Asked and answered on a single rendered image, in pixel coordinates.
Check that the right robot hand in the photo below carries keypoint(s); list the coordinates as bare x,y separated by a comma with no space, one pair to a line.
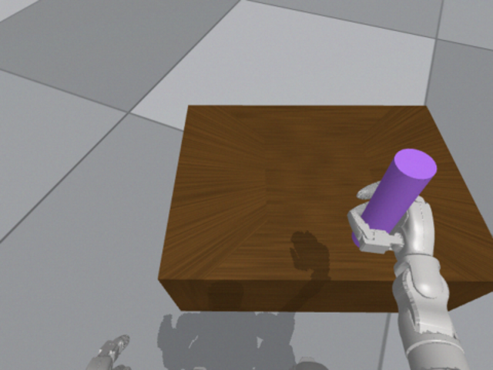
413,233

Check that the right robot arm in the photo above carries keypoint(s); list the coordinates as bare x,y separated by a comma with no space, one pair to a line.
426,329

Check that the can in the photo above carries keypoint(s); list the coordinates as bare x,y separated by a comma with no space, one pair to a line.
408,174

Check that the left robot hand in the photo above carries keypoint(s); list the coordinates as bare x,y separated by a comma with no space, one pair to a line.
108,354

